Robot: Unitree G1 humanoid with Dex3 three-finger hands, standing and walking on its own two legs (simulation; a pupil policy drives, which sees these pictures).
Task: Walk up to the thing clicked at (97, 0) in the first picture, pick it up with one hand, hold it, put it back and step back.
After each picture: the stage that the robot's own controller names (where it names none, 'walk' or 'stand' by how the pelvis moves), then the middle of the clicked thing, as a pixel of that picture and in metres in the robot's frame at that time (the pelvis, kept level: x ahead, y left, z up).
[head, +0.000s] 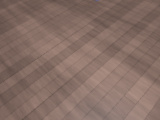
stand; out of the picture +2.32 -0.19 -0.72
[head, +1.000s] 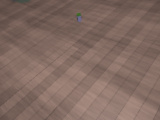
walk; (79, 17) +2.17 +0.22 -0.69
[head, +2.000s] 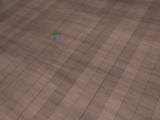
walk; (56, 35) +1.48 +0.48 -0.71
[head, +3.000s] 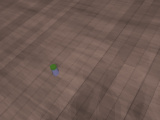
walk; (54, 69) +0.99 +0.45 -0.72
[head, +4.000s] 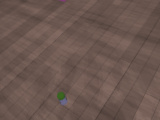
walk; (62, 98) +0.65 +0.32 -0.71
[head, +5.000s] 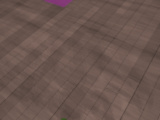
walk; out of the picture +0.42 +0.24 -0.71
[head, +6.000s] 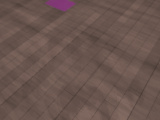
stand; out of the picture +0.33 +0.22 -0.72
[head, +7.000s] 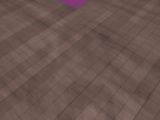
stand; out of the picture +0.33 +0.21 -0.71
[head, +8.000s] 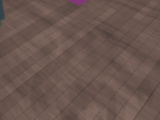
stand; out of the picture +0.36 +0.20 -0.71
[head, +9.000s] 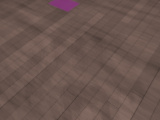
stand; out of the picture +0.33 +0.22 -0.72
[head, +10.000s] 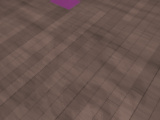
stand; out of the picture +0.35 +0.21 -0.72
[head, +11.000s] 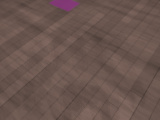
stand; out of the picture +0.34 +0.21 -0.73
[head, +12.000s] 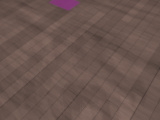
go down; out of the picture +0.34 +0.21 -0.72
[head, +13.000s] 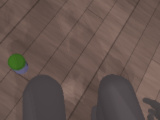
go down; (19, 64) +0.40 +0.26 -0.31
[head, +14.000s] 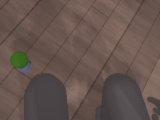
approach; (21, 62) +0.40 +0.27 -0.29
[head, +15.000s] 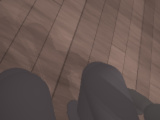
close in; out of the picture +0.37 +0.30 -0.22
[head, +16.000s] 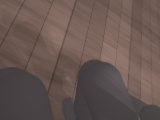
close; out of the picture +0.37 +0.30 -0.21
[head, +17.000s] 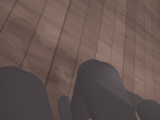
lift; out of the picture +0.36 +0.31 -0.22
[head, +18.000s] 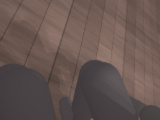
lift; out of the picture +0.34 +0.29 -0.22
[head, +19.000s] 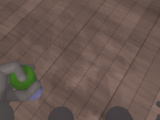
lift; (27, 84) +0.32 +0.20 +0.00
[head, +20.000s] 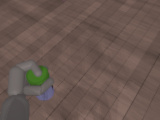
hold; (41, 83) +0.33 +0.17 +0.03
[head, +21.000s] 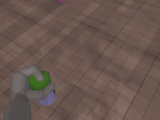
hold; (43, 89) +0.33 +0.17 +0.01
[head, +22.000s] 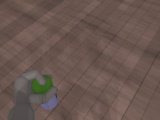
crouch; (45, 93) +0.32 +0.16 -0.01
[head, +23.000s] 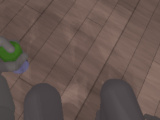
crouch; (15, 58) +0.41 +0.23 -0.10
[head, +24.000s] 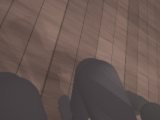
lower; out of the picture +0.39 +0.31 -0.22
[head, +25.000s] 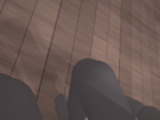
lower; out of the picture +0.39 +0.31 -0.22
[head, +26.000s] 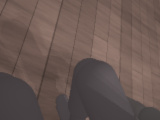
lower; out of the picture +0.39 +0.31 -0.22
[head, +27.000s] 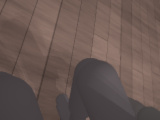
lower; out of the picture +0.38 +0.32 -0.22
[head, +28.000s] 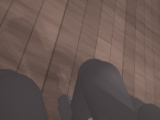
open; out of the picture +0.37 +0.30 -0.22
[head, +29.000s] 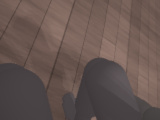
stand; out of the picture +0.37 +0.30 -0.22
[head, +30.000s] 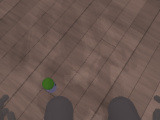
walk; (49, 85) +0.40 +0.23 -0.48
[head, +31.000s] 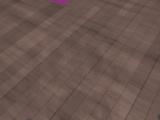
stand; out of the picture +0.35 +0.20 -0.66
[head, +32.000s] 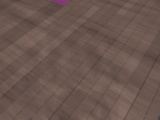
stand; out of the picture +0.35 +0.20 -0.67
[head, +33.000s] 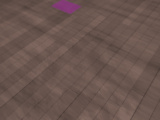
stand; out of the picture +0.37 +0.18 -0.71
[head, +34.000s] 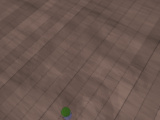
walk; (66, 113) +0.40 +0.19 -0.70
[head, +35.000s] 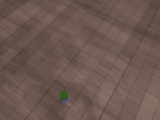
walk; (64, 97) +0.51 +0.14 -0.71
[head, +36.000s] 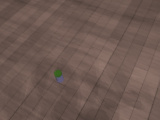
walk; (59, 76) +0.75 +0.31 -0.69
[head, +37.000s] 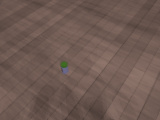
stand; (64, 67) +0.97 +0.24 -0.71
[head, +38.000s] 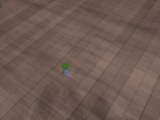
stand; (65, 69) +0.97 +0.23 -0.72
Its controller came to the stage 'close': yes
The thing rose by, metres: 0.71
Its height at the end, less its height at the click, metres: +0.00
